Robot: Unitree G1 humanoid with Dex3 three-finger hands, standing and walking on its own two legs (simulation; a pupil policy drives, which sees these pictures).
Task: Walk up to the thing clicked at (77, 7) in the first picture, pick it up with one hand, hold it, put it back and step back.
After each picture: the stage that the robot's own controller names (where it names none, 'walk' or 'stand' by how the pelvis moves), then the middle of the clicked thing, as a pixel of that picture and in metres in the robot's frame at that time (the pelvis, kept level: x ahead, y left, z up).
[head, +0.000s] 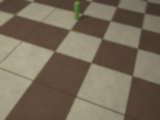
stand; (76, 11) +2.05 +0.02 -0.65
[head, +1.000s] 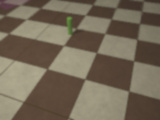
walk; (69, 26) +1.91 +0.26 -0.64
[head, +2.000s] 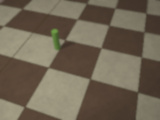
walk; (56, 40) +1.32 +0.35 -0.65
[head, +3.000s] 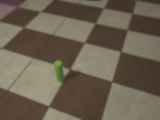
walk; (59, 72) +0.93 +0.24 -0.65
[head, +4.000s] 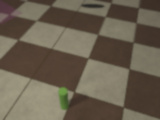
walk; (63, 99) +0.64 +0.14 -0.64
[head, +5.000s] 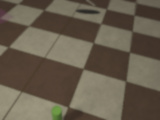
stand; (57, 117) +0.50 +0.13 -0.64
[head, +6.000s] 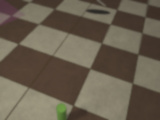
stand; (61, 115) +0.51 +0.11 -0.65
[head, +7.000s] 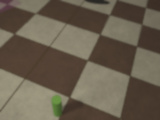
stand; (57, 106) +0.52 +0.12 -0.64
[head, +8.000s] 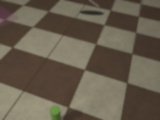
stand; (56, 117) +0.51 +0.15 -0.66
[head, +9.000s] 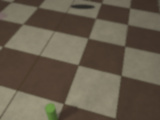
stand; (52, 114) +0.50 +0.19 -0.65
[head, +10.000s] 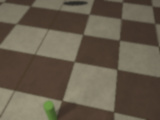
stand; (50, 112) +0.50 +0.22 -0.65
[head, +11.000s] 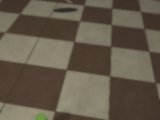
stand; out of the picture +0.44 +0.24 -0.66
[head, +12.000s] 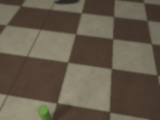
stand; (45, 116) +0.46 +0.25 -0.66
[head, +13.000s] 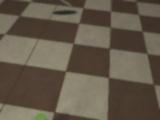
stand; out of the picture +0.46 +0.24 -0.66
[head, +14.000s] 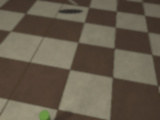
stand; out of the picture +0.47 +0.21 -0.66
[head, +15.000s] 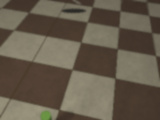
stand; out of the picture +0.46 +0.21 -0.66
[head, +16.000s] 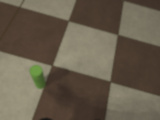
go down; (38, 78) +0.52 +0.20 -0.49
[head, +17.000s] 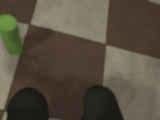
go down; (11, 38) +0.55 +0.25 -0.26
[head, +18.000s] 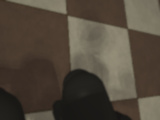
close in; out of the picture +0.52 +0.31 -0.17
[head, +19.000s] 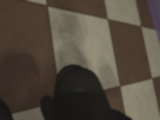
close; out of the picture +0.51 +0.34 -0.17
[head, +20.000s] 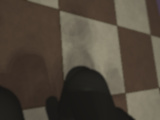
lift; out of the picture +0.44 +0.29 -0.17
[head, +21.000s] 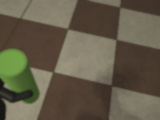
lift; (22, 82) +0.34 +0.17 +0.02
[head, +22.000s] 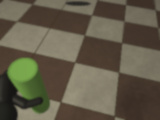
hold; (33, 90) +0.32 +0.15 +0.05
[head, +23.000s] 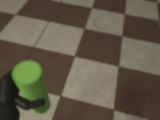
hold; (35, 92) +0.32 +0.14 +0.03
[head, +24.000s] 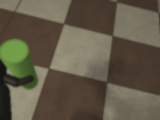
crouch; (23, 69) +0.40 +0.17 -0.03
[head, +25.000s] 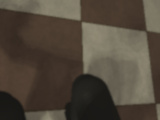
lower; out of the picture +0.52 +0.28 -0.08
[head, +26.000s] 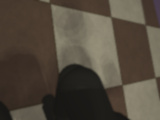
lower; out of the picture +0.47 +0.31 -0.17
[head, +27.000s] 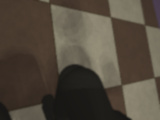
lower; out of the picture +0.47 +0.32 -0.18
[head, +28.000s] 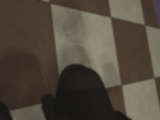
lower; out of the picture +0.47 +0.32 -0.18
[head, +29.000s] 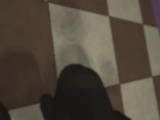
lower; out of the picture +0.47 +0.32 -0.18
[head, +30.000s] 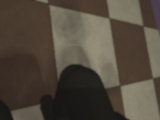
open; out of the picture +0.49 +0.30 -0.18
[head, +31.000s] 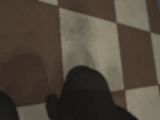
stand; out of the picture +0.48 +0.30 -0.18
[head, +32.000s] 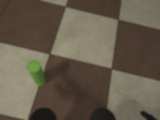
walk; (37, 74) +0.50 +0.21 -0.43
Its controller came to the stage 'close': yes
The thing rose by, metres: 0.67
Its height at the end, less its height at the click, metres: +0.00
